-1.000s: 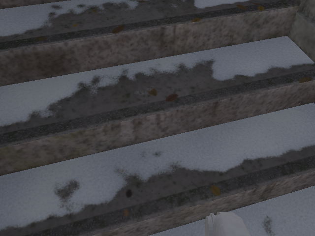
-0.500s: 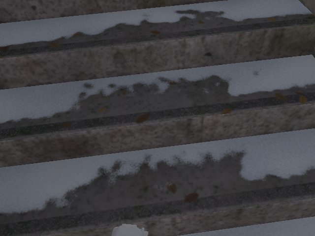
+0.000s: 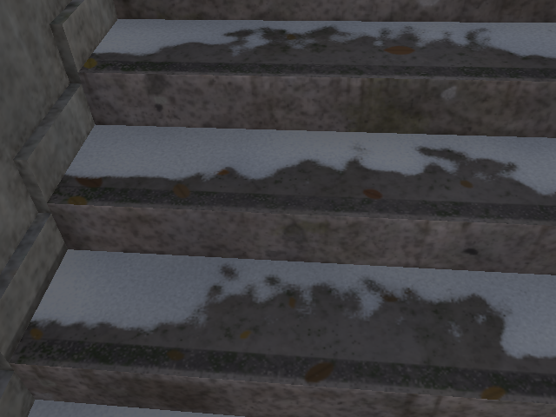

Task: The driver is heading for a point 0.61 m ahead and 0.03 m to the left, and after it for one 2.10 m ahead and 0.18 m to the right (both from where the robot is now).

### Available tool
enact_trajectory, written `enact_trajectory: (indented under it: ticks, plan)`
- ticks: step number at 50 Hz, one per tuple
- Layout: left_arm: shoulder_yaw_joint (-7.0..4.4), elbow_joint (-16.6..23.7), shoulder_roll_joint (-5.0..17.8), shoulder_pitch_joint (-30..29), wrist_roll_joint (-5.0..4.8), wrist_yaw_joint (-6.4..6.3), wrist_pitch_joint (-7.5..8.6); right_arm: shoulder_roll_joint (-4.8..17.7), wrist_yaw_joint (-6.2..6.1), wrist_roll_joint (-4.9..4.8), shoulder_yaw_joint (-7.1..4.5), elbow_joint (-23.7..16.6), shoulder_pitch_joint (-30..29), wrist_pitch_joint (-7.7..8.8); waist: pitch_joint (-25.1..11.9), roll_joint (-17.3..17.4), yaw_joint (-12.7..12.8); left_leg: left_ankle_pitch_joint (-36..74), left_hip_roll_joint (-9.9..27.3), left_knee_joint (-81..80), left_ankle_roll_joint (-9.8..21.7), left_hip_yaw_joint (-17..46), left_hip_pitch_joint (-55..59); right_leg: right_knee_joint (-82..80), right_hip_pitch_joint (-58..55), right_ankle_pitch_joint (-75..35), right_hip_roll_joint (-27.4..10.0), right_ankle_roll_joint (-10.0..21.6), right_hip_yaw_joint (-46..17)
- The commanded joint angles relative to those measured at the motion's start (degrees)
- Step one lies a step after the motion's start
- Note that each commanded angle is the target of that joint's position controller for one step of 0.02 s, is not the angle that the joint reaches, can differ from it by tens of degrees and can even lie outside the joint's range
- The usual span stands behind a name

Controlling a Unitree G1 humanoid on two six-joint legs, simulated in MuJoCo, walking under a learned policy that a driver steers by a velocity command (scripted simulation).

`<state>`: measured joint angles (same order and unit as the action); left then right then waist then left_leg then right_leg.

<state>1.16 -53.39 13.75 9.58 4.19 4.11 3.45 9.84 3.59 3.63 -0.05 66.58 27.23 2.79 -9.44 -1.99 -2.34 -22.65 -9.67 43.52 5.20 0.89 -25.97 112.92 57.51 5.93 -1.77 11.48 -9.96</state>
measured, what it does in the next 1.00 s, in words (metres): climbs, turning left: right foot 0.15 m higher, then left foot 0.15 m higher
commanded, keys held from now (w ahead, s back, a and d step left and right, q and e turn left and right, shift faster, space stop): w+q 0.62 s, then q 0.12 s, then e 0.26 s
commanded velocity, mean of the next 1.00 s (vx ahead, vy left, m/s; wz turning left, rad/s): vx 0.39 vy -0.02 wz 0.47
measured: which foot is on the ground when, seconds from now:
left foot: down 0.00-0.24, up 0.26-0.80, down 0.82-1.00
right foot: up 0.00-0.18, down 0.20-0.88, up 0.90-1.00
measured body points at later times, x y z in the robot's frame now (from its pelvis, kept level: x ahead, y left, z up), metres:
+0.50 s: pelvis +0.26 -0.08 +0.17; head +0.24 -0.09 +0.62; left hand +0.15 +0.12 +0.01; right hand +0.48 -0.26 +0.05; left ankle +0.30 +0.09 -0.35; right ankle +0.26 -0.17 -0.55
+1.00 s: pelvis +0.47 +0.04 +0.26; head +0.51 +0.03 +0.70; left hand +0.34 +0.26 +0.12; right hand +0.69 -0.10 +0.12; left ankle +0.54 +0.18 -0.40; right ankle +0.40 -0.12 -0.34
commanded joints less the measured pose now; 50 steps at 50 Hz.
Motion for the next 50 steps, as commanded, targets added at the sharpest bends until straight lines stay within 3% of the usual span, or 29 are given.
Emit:
enact_trajectory:
  ticks: [1, 4, 5, 6, 7, 8, 10, 11, 12, 13, 14, 15, 16, 17, 19, 23, 27, 33, 37, 38, 39, 40, 41, 42, 43, 44, 45, 46, 50]
  plan:
    - [0.78, 5.85, 0.59, -3.40, -2.78, -2.94, -0.21, 0.30, -0.59, 1.41, 1.75, -5.02, -9.50, 4.98, 6.06, 7.65, 4.72, 12.99, 10.43, -23.62, 9.92, 15.49, -8.72, 9.82, 6.04, 14.09, -0.51, -2.27, 7.35]
    - [1.99, 13.31, 0.92, -19.09, -0.82, -4.48, 0.52, 0.56, -0.96, 4.79, 2.30, 1.89, 5.78, 4.93, 6.51, -0.35, -0.11, 7.07, 13.00, -21.08, 6.35, 20.92, 3.62, -4.57, 18.66, 18.15, -3.56, -0.92, 5.12]
    - [2.12, 15.87, 1.15, -23.65, -1.02, -4.93, 0.65, 1.69, -1.03, 3.69, 1.82, 1.21, 6.10, 5.15, 5.77, 0.58, -1.42, 8.35, 12.63, -21.94, 5.70, 20.20, 2.16, -13.95, 15.22, 18.10, -4.95, -1.66, 5.78]
    - [3.21, 18.31, -0.47, -27.19, -1.32, -4.31, -0.64, 4.96, 0.39, 0.63, 0.85, -4.62, -5.82, 4.37, 6.27, -0.02, 3.17, 5.81, 12.35, -32.79, 6.48, 17.04, -18.90, -34.13, -11.40, 25.19, -4.86, -4.38, 12.40]
    - [4.19, 19.38, -3.39, -30.23, -2.36, -3.68, -1.75, 7.07, 1.13, -1.31, 0.45, -5.53, -2.40, 4.10, 6.37, 5.88, 1.51, 4.61, 14.33, -38.78, 9.28, 21.77, -29.42, -32.59, -25.30, 25.75, -3.24, -8.98, 14.61]
    - [4.42, 17.63, -5.87, -21.79, -3.31, -2.26, -2.18, 9.80, 1.38, -2.27, -0.04, -7.08, -4.52, 4.42, 6.91, 12.11, 5.18, 28.75, 18.70, -36.53, 11.38, 20.82, -25.59, -25.81, -30.17, 16.23, -0.18, -10.87, 17.93]
    - [0.48, 13.57, 3.96, -12.34, -2.89, -2.03, -1.96, 13.34, 1.17, -4.71, -2.26, -9.89, -5.64, 6.06, 0.92, 7.72, 8.64, 71.26, 17.53, -23.21, 7.90, 15.90, 1.75, -48.81, -29.21, 15.50, 6.28, -9.59, 19.27]
    - [-1.77, 10.60, 9.17, -1.92, -1.86, -3.12, -0.91, 11.23, 2.03, -2.72, -2.80, -8.72, -4.26, 6.45, -4.78, 5.82, 10.40, 75.47, 14.31, -4.90, 4.75, 15.20, 3.79, -57.00, -40.79, 5.25, 2.83, -5.05, 7.41]
    - [-2.65, 6.12, 11.74, 12.51, -1.38, -3.91, 0.01, -0.15, 2.74, 0.82, -0.30, -9.89, 3.71, 6.67, -24.35, -14.51, 10.84, 41.33, 4.75, 15.62, 2.57, 14.21, -18.98, -70.28, -69.88, 1.30, -13.20, 10.63, -27.16]
    - [-2.75, 3.82, 13.24, 22.37, 0.56, -4.49, -0.86, 1.21, 3.48, -0.91, -1.52, -7.06, -0.69, 5.25, -15.32, -18.53, 16.35, 14.43, 0.99, 45.81, 2.41, 20.06, -31.56, -88.73, -63.89, 27.04, -20.70, 11.78, -53.91]
    - [-2.74, -0.10, 11.96, 19.97, -0.13, -4.44, 0.41, 0.78, 3.15, -1.85, -1.99, -7.26, -5.59, 4.50, 2.03, -13.40, 13.34, 22.45, 3.86, 59.57, 4.36, 19.31, -42.24, -90.90, -51.10, 48.52, -17.42, 5.01, -45.81]
    - [-3.20, -0.30, 10.64, 9.31, -1.71, -3.69, 1.22, 1.24, 2.26, -2.45, -2.07, -5.79, -6.05, 4.02, 7.90, -10.34, 7.33, 25.53, 6.84, 63.22, 4.63, 13.59, -42.41, -87.63, -40.20, 41.57, -17.18, 4.65, -32.46]
    - [-1.55, -1.28, 2.40, 4.06, -1.84, -3.50, 1.12, 1.26, 1.39, -0.82, -1.96, -5.88, -6.55, 3.75, 4.05, 0.29, 4.57, 26.00, 8.04, 65.06, 5.84, 12.21, -38.07, -85.52, -36.55, 31.26, -17.47, 4.19, -22.72]
    - [0.14, -2.21, -5.50, 1.85, -1.35, -3.53, 0.99, -0.21, 1.27, -0.56, -1.34, -7.21, -9.66, 2.88, 2.76, 3.41, 2.18, 26.85, 9.94, 65.20, 6.66, 12.60, -35.74, -85.96, -34.20, 24.00, -17.00, 2.59, -15.72]
    - [1.15, -3.07, -11.20, -1.69, -1.14, -4.50, 1.20, -1.64, 1.83, -2.01, -0.54, -8.45, -12.56, 1.21, 4.15, 1.15, -0.63, 22.54, 11.67, 66.11, 7.87, 12.35, -36.09, -88.85, -31.52, 14.25, -14.33, 0.34, -5.64]
    - [0.17, -2.63, -6.58, 0.01, 1.68, -3.35, 2.79, 1.85, 3.40, -2.89, -0.45, -12.54, -20.99, 1.15, 5.94, 2.47, 0.29, 27.58, 12.71, 56.18, 8.31, 5.61, -36.21, -97.22, -30.58, 6.11, -9.51, -1.54, 15.72]
    - [1.22, -7.50, -5.22, 15.83, 3.71, -2.91, 3.36, 3.33, 4.21, -1.95, -0.73, -12.68, -22.70, 0.01, 6.24, 0.55, 4.56, 27.89, 12.03, 62.24, 7.38, 8.21, -51.79, -98.29, -50.67, -7.04, -14.66, 1.53, 15.63]
    - [3.37, -13.61, -9.96, 24.40, 5.04, -1.16, 3.20, -0.93, 0.40, -3.32, 1.81, -20.60, -33.07, -1.11, 9.86, 2.79, 6.38, 19.05, 12.75, 73.40, 12.61, 6.55, -70.04, -100.33, -65.34, -12.57, -15.17, 0.47, 19.30]
    - [2.80, -11.79, -6.76, 23.64, 2.32, -3.08, 4.76, -1.38, 0.90, -2.79, 2.48, -26.75, -41.15, -2.76, 5.89, 0.35, 2.18, 24.37, 16.95, 47.39, 8.69, -6.93, -42.33, -101.32, -56.14, -42.39, -10.71, -4.42, 29.47]
    - [-0.01, -12.83, -0.58, 24.48, -6.12, -7.27, 4.65, 1.16, -2.39, -1.68, 1.12, -28.95, -41.36, -1.96, 22.24, -3.56, 2.84, 2.33, 13.63, 39.72, 0.63, -7.54, -40.21, -105.87, -51.59, -26.01, -10.30, -4.79, 28.22]
    - [-0.01, -13.73, -0.72, 26.59, -6.93, -9.01, 4.57, -0.07, -3.53, -2.23, 1.82, -28.05, -39.44, -2.44, 23.07, -2.48, 2.74, 2.09, 13.17, 31.82, -0.71, -10.49, -33.99, -106.31, -52.95, -32.90, -10.57, -4.51, 27.74]
    - [-0.47, -14.60, 1.06, 25.10, -8.01, -9.73, 3.52, -0.52, -3.55, -5.21, 2.89, -26.86, -33.70, -2.29, 20.63, -3.18, 0.20, 1.67, 10.69, 13.80, -0.56, -15.13, -18.03, -104.60, -51.30, -49.68, -11.45, -3.63, 27.77]
    - [-1.13, -15.92, 2.85, 29.64, -7.47, -9.16, 2.50, 0.39, -4.58, -5.36, 2.01, -24.54, -26.34, -1.84, 14.69, -5.60, -0.69, 3.35, 4.56, 8.19, 0.47, -18.82, -5.32, -94.10, -55.56, -65.19, -12.66, -3.04, 24.99]
    - [-0.05, -16.54, -0.32, 40.14, 1.32, 0.52, 3.18, -4.05, -1.52, -6.84, 3.67, -28.65, -39.53, -4.39, -8.30, -14.56, 2.68, 2.98, 7.66, 24.29, 5.29, -8.00, 7.93, -95.25, -47.85, -96.78, -23.15, -3.11, 17.98]
    - [-2.83, -15.15, 5.93, 27.67, -6.76, -3.11, 2.33, 1.14, -4.86, -4.56, 0.22, -23.99, -12.57, -2.92, -0.53, -10.98, -10.12, 8.31, 7.36, 12.17, 8.39, -8.01, 16.25, -76.84, -48.27, -72.94, -9.50, -5.92, 28.12]
    - [-2.45, -10.80, 4.28, 24.39, -9.66, -4.10, 3.43, 4.28, -6.55, -2.93, -1.83, -17.45, -4.36, -1.73, -4.76, -3.70, -10.72, 12.52, 12.85, 3.92, 11.25, 3.31, 37.17, -59.39, -26.67, -48.45, -3.79, -9.92, 22.86]
    - [-2.82, -7.59, 3.68, 17.63, -10.61, -4.03, 4.34, 10.08, -8.12, -1.74, -4.21, -16.48, -0.78, -1.55, -14.74, 7.07, -12.57, 30.40, 28.62, -13.07, 15.83, 26.01, 39.27, -32.97, -23.60, 8.75, 3.43, -12.86, 18.50]
    - [-3.40, -6.33, 1.60, 14.92, -9.54, -3.70, 3.62, 12.34, -9.21, -0.11, -4.72, -17.44, -6.04, -0.90, -17.21, 2.29, -6.77, 43.19, 31.57, -14.82, 18.38, 29.27, 29.07, -20.34, -28.09, 15.66, 0.85, -12.23, 6.35]
    - [-5.47, 0.23, -1.86, 8.33, -1.15, -7.33, -1.27, 1.61, -11.23, 0.17, -3.03, -16.11, -19.49, 1.43, 7.01, 1.57, 2.59, 10.29, 26.17, -10.28, 7.82, 10.92, -4.19, -19.80, -27.86, 14.49, -2.51, -9.61, 7.04]
Next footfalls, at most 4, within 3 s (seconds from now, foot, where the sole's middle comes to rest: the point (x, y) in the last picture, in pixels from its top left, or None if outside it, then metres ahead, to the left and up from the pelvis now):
0.20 right None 0.30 -0.17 -0.59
0.82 left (182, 365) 0.57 0.21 -0.44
1.26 right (319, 329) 0.63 -0.06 -0.44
1.64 left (203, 333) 0.64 0.17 -0.44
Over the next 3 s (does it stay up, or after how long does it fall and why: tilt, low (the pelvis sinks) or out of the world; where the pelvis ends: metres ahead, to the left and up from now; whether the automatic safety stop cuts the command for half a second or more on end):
stays up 1.28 -0.12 0.63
